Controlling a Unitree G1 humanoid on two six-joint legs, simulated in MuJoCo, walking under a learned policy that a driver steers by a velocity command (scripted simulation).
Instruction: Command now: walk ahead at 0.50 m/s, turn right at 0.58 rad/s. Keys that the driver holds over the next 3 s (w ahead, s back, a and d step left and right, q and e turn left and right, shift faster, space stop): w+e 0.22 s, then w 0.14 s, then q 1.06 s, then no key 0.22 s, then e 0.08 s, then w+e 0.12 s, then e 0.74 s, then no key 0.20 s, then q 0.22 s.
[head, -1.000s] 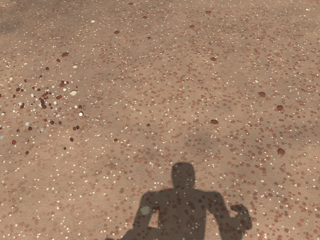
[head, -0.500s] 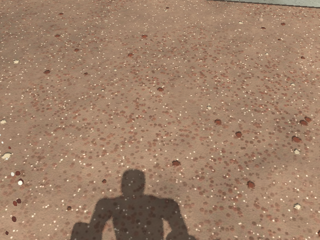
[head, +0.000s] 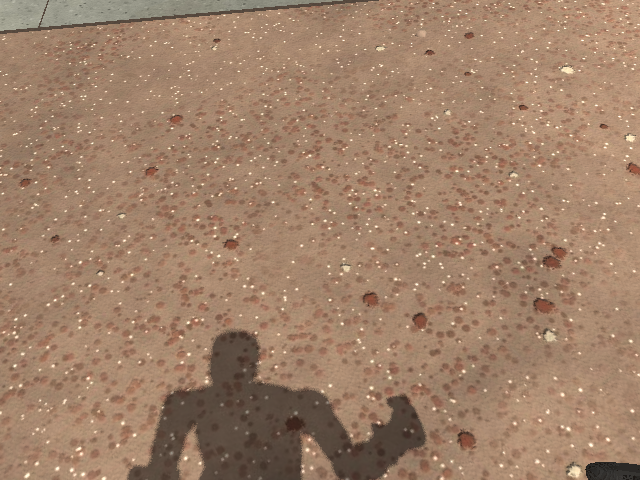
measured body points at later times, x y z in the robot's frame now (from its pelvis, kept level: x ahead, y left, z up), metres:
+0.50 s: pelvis +0.27 +0.04 +0.00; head +0.30 +0.04 +0.45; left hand +0.51 +0.25 -0.09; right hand +0.23 -0.23 -0.12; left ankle +0.26 +0.15 -0.75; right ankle +0.35 -0.13 -0.70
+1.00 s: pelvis +0.37 +0.02 -0.01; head +0.40 +0.03 +0.43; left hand +0.50 +0.30 -0.12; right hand +0.52 -0.27 -0.11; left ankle +0.38 +0.13 -0.73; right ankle +0.42 -0.12 -0.75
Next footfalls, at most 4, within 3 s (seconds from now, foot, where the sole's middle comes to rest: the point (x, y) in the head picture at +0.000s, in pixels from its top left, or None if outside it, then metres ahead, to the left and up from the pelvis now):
0.20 left None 0.30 0.15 -0.78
0.62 right None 0.46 -0.12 -0.78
1.02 left None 0.41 0.13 -0.78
1.50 right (405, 471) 0.48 -0.08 -0.78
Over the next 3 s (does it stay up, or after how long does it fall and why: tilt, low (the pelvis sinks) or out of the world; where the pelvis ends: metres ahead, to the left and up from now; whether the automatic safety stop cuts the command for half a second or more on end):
stays up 0.50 0.02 -0.01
